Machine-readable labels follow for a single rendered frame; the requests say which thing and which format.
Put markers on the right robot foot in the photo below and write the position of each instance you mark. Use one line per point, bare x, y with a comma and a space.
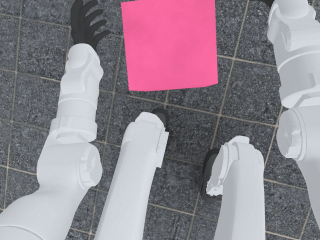
207, 172

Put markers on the right robot forearm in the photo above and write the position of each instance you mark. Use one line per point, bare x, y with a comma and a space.
295, 35

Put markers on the robot right upper arm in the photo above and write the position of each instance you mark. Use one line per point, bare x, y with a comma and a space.
298, 137

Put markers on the robot right hand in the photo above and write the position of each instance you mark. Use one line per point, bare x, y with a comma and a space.
267, 2

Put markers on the robot left hand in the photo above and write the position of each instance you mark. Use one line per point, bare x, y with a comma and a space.
81, 31

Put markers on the robot left upper arm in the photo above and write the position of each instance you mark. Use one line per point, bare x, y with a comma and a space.
65, 174

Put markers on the robot left shin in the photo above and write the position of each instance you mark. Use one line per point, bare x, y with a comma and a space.
147, 116

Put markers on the carton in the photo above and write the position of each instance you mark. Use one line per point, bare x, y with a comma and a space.
170, 44

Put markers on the left robot forearm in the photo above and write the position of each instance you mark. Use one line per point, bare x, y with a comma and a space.
78, 99

